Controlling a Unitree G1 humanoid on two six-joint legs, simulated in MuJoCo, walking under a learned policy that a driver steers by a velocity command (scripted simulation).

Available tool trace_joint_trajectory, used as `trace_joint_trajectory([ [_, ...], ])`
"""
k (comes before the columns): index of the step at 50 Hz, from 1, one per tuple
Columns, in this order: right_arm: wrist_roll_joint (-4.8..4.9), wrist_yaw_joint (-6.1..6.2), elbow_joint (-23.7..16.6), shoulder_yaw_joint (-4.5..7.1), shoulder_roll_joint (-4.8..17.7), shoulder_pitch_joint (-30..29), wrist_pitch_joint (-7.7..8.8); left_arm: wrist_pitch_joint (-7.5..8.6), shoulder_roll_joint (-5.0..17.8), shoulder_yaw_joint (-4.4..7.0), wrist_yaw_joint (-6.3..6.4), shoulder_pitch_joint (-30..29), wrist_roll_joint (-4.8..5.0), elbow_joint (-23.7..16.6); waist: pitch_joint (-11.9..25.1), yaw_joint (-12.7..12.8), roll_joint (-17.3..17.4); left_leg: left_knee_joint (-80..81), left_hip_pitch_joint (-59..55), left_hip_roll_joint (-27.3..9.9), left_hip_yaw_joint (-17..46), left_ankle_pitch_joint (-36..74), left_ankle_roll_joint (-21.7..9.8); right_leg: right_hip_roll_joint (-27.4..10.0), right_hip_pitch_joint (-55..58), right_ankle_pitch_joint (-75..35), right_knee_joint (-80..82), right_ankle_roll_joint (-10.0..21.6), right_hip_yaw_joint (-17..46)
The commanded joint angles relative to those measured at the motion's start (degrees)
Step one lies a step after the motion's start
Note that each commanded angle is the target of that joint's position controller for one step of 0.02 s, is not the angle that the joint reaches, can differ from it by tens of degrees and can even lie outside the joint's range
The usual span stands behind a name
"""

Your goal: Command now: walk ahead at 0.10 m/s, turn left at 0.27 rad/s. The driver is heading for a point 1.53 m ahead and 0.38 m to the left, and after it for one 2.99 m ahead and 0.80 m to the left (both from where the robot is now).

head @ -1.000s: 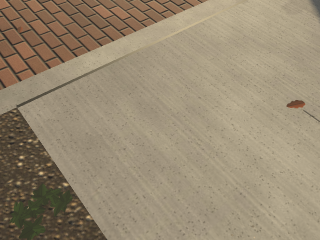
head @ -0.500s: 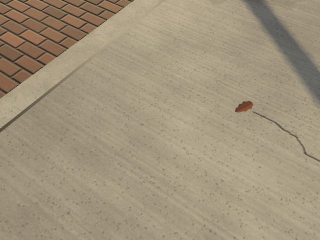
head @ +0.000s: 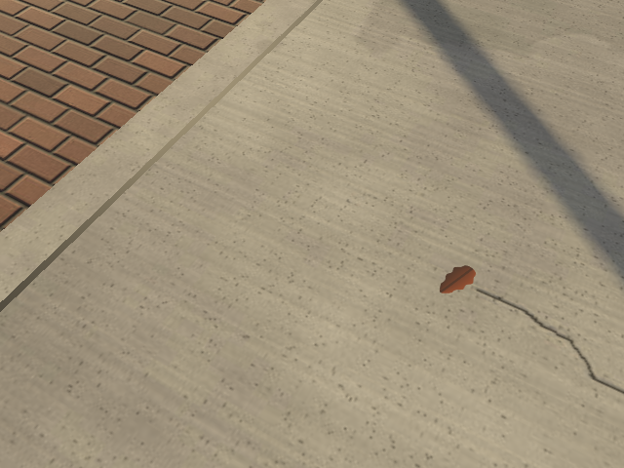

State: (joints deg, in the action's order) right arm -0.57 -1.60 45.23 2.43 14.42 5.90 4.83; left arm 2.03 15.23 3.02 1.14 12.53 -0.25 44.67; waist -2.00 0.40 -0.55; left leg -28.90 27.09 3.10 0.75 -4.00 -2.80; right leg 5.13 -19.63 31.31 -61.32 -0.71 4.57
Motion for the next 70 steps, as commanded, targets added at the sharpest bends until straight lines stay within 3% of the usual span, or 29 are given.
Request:
trace_joint_trajectory([
  [1,0.85,0.85,-4.68,2.5,9.76,1.93,-2.04,-1.91,7.82,2.23,0.81,1.07,0.27,-4.16,9.37,-1.3,2.16,10.79,-18.41,-18.24,26.48,3.03,-13.18,-4.27,-15.78,-0.98,-10.35,-1.79,1.54],
  [5,-0.02,2.1,-6.08,3.21,9.89,0.89,-4.18,-2.41,3.9,1.57,2.0,1.9,0.05,-4.27,8.18,0.33,8.98,13.92,-8.85,-10.56,20.0,-5.48,-9.44,-2.96,-6.35,-5.35,8.04,-1.8,-1.49],
  [11,1.05,3.25,-7.75,4.32,10.9,1.92,-5.51,-1.62,4.76,1.73,1.6,0.01,0.42,-4.81,9.94,-0.83,10.13,13.89,-9.54,-10.81,25.03,-13.39,-8.43,-2.18,-1.43,-11.68,21.24,-1.65,-0.07],
  [14,1.7,3.74,-8.54,4.42,10.65,1.47,-6.61,-0.73,5.03,2.17,0.75,2.77,0.66,-4.0,8.54,1.12,10.0,11.96,-6.65,-8.49,25.42,-16.75,-5.93,-1.98,5.84,-17.67,33.82,0.44,-1.58],
  [15,1.86,3.88,-8.63,4.15,9.64,2.46,-6.83,-0.59,6.82,2.8,0.73,4.4,0.33,-3.81,8.34,1.6,8.43,9.2,-2.87,-6.26,23.86,-19.76,-3.69,-5.7,10.93,-18.35,38.22,2.09,0.36],
  [16,1.86,3.78,-9.75,3.55,7.21,2.34,-6.74,-0.74,11.57,3.91,1.06,5.79,-1.33,-4.25,7.8,1.26,-1.45,-2.17,6.13,-1.25,16.95,-24.78,-0.45,-17.64,15.45,-14.83,42.76,7.2,11.84],
  [17,1.94,3.43,-11.43,3.88,7.43,1.67,-5.87,-0.92,13.75,4.44,0.85,2.54,-3.37,-5.03,5.39,-0.12,-16.36,-17.53,11.87,5.42,6.44,-29.08,1.9,-27.21,9.82,-22.22,47.76,14.2,24.89],
  [18,0.94,3.08,-10.26,5.08,11.13,3.87,-5.37,-0.39,10.58,3.5,1.1,-1.61,-3.65,-7.2,5.29,-1.46,-12.4,-29.15,10.78,1.72,8.77,-27.6,3.46,-28.08,7.8,-27.45,46.64,15.7,23.52],
  [19,1.27,2.91,-8.33,5.69,12.04,6.6,-5.77,-0.14,7.85,2.81,1.42,-5.23,-2.51,-8.29,5.29,-3.09,-7.97,-33.93,10.24,1.51,8.21,-24.4,4.13,-24.54,7.67,-30.67,44.7,13.1,16.9],
  [21,1.03,3.29,-6.65,5.28,9.86,8.87,-7.14,-0.07,6.37,2.19,1.55,-6.72,-0.53,-8.81,4.61,-2.86,-5.33,-41.14,11.73,0.73,6.78,-19.76,6.26,-20.43,9.72,-34.98,42.56,10.48,9.18],
  [27,1.91,2.15,-12.36,3.32,6.25,0.78,-7.56,-1.79,9.06,3.11,2.31,-0.19,-0.76,-7.62,5.09,2.36,-8.92,-29.69,11.79,-3.46,1.56,-16.93,9.54,-20.76,17.55,-40.01,41.92,13.06,2.17],
  [34,1.98,0.33,-14.45,3.62,7.19,1.76,-8.18,-1.89,12.22,4.6,0.84,-2.1,1.05,-7.59,6.3,1.56,-11.07,-9.61,-3.42,-3.51,-4.56,-16.27,4.96,-23.61,14.04,-41.37,38.64,11.89,-2.11],
  [36,1.83,0.27,-12.99,4.27,7.37,6.16,-8.21,-1.71,10.99,4.39,0.72,-2.37,2.09,-6.86,7.1,-1.05,-9.16,3.51,-12.88,-1.36,-5.79,-6.19,1.55,-21.72,10.57,-37.56,32.56,7.73,-5.66],
  [37,1.77,0.88,-12.58,5.31,10.26,8.63,-8.08,-1.49,8.69,3.85,0.45,0.74,1.25,-5.75,8.56,-1.19,-2.42,6.98,-22.65,-4.12,0.24,4.81,-0.77,-18.74,3.07,-29.35,24.25,3.11,-10.14],
  [38,1.08,1.96,-13.92,6.71,17.72,9.79,-7.73,-1.29,3.7,1.82,-0.15,0.19,-2.45,-8.71,9.78,0.47,18.17,4.86,-34.0,-21.35,22.42,31.7,-8.38,-11.16,-16.04,4.31,4.92,-2.97,-14.07],
  [39,-0.93,1.37,-14.62,5.89,16.38,10.28,-6.45,-1.04,6.45,2.54,0.27,-5.02,-1.55,-9.98,12.72,-3.97,15.41,6.3,-28.75,-27.17,27.5,33.04,-18.38,-7.31,-20.77,9.51,-5.0,-4.06,-5.1],
  [41,-0.56,1.22,-13.59,4.48,12.22,5.66,-4.85,-1.81,9.03,3.42,0.91,-6.32,0.53,-8.89,8.43,-2.14,8.54,7.54,-23.69,-20.06,17.8,21.75,-13.64,-9.03,-20.48,0.81,-7.75,-3.02,-2.0],
  [43,0.9,1.76,-13.63,3.06,8.97,0.77,-4.98,-2.71,8.79,3.58,1.52,-3.23,-0.27,-6.77,7.66,0.41,7.65,7.9,-19.72,-16.27,12.53,19.33,-10.27,-9.34,-16.77,-6.52,-5.92,-3.7,-2.07],
  [47,-0.72,2.24,-11.42,0.85,3.69,-0.75,-4.15,-2.95,4.58,1.84,0.49,0.06,0.38,-4.26,8.64,1.38,7.79,9.25,-16.66,-13.19,5.55,14.21,-8.65,-10.2,-5.61,-13.69,8.05,-4.22,-2.42],
  [50,-1.24,2.34,-9.54,1.58,6.74,0.77,-4.24,-3.1,5.6,1.41,0.04,-3.02,0.52,-5.53,5.99,-1.13,8.77,10.5,-15.75,-15.19,7.35,6.15,-10.0,-9.78,-1.39,-11.23,17.0,-3.59,-3.58],
  [53,-0.4,2.58,-8.64,2.59,9.84,1.07,-4.96,-3.22,8.21,2.02,0.09,-3.31,1.14,-6.59,2.8,-1.88,8.26,10.26,-16.62,-18.13,10.94,2.44,-11.53,-8.74,-3.45,-7.54,18.89,-2.56,-4.53],
  [58,1.06,3.76,-8.05,3.24,10.13,-0.01,-6.12,-2.89,6.25,1.67,-0.64,0.57,0.98,-6.23,4.47,0.62,6.33,4.68,-19.82,-18.89,8.72,12.81,-9.51,-7.07,0.37,-14.34,28.48,0.54,-6.95],
  [59,1.38,3.94,-7.54,3.41,9.8,1.13,-6.22,-2.8,7.09,1.84,-0.75,0.76,0.68,-6.53,4.73,0.85,4.9,2.4,-18.95,-16.94,6.55,9.14,-6.77,-7.4,2.98,-22.57,33.31,2.14,-5.29],
  [60,0.66,4.11,-8.24,3.33,8.46,1.29,-5.92,-2.74,10.62,2.72,-0.46,1.4,0.23,-6.94,5.89,-0.19,-1.6,-4.71,-14.75,-12.46,1.75,2.79,-2.81,-11.65,7.29,-37.25,34.56,4.88,1.65],
  [61,-0.61,4.06,-10.3,2.92,6.24,-0.8,-5.45,-2.71,14.45,3.9,-0.04,1.75,0.71,-7.11,6.06,-1.27,-12.94,-13.96,-5.23,-3.39,-6.2,-8.36,2.66,-19.44,11.3,-45.14,37.03,12.13,14.53],
  [62,-0.68,4.19,-11.52,2.78,6.06,-6.59,-5.35,-2.36,13.05,3.62,-0.11,4.31,-0.12,-7.55,5.41,3.69,-15.74,-24.01,4.08,0.94,-3.08,-28.71,4.47,-25.13,14.78,-47.98,41.65,19.09,23.31],
  [63,0.03,3.84,-11.6,3.25,6.64,-6.5,-5.37,-1.49,12.57,3.33,-0.08,5.27,-1.1,-7.62,6.43,3.98,-11.75,-34.21,7.57,-0.1,1.53,-33.82,4.59,-25.87,16.08,-47.11,42.45,20.5,23.24],
  [65,0.69,3.41,-10.0,3.69,6.81,-2.67,-5.91,-0.82,12.25,3.45,0.05,-0.43,0.32,-8.76,5.22,0.35,-4.48,-36.45,9.7,-2.24,3.57,-27.34,5.12,-20.83,15.18,-45.27,40.46,15.59,16.09],
  [70,0.77,3.09,-9.69,3.04,4.87,-1.91,-5.34,-2.89,11.59,3.61,0.93,-2.21,1.01,-10.13,7.35,0.31,-6.99,-21.7,2.18,-1.36,1.87,-19.37,7.45,-15.68,13.17,-42.77,38.84,13.1,12.62],
])
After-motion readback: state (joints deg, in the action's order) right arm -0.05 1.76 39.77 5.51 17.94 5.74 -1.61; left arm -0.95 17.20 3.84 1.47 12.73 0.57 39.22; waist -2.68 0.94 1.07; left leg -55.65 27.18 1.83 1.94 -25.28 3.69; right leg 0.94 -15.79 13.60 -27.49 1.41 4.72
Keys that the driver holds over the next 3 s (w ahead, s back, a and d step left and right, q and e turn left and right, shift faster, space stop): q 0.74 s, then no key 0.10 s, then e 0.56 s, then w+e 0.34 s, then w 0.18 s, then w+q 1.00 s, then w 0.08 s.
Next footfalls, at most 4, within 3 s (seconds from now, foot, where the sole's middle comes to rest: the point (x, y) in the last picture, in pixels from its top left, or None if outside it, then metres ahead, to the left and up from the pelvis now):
0.30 right None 0.12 -0.14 -0.76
0.74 left None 0.01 0.11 -0.76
1.18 right None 0.09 -0.10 -0.76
1.56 left None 0.03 0.13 -0.76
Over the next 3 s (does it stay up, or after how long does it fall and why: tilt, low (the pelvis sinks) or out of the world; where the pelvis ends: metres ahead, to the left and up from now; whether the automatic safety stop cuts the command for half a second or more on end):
stays up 0.71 0.07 0.01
